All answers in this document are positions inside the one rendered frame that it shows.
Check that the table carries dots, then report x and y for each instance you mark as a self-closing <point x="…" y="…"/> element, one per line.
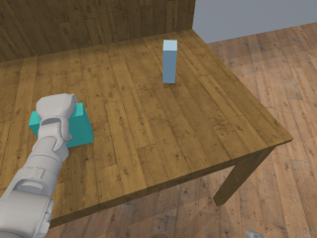
<point x="148" y="135"/>

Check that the sponge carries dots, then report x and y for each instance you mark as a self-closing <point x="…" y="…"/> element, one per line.
<point x="80" y="128"/>

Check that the left robot upper arm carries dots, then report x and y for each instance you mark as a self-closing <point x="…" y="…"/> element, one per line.
<point x="26" y="215"/>

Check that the left robot hand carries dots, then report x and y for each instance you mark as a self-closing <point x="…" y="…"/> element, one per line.
<point x="59" y="104"/>

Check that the robot left forearm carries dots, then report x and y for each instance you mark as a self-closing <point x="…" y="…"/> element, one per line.
<point x="39" y="173"/>

